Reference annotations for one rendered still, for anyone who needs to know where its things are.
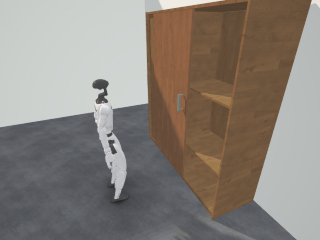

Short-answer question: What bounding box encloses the wardrobe door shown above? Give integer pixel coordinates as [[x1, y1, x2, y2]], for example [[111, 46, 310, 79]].
[[153, 9, 195, 177], [149, 14, 155, 139]]

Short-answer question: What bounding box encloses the robot right upper arm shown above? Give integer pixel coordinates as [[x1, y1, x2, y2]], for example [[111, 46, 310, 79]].
[[97, 104, 110, 134]]

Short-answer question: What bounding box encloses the right robot forearm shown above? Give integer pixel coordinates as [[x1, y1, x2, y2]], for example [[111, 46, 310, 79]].
[[99, 129, 112, 155]]

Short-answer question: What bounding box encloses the robot left thigh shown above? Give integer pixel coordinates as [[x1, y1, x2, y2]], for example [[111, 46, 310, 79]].
[[113, 134, 122, 149]]

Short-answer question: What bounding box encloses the robot left upper arm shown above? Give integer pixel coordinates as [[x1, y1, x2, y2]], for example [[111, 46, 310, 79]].
[[94, 96, 98, 121]]

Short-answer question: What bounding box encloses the robot right hand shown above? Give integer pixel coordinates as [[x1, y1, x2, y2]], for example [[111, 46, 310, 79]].
[[105, 153, 117, 169]]

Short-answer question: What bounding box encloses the handle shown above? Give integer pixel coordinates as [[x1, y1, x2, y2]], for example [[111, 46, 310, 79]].
[[177, 94, 184, 112], [147, 74, 150, 87]]

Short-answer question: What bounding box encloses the left robot foot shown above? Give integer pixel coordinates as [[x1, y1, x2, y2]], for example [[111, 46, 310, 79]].
[[107, 181, 115, 188]]

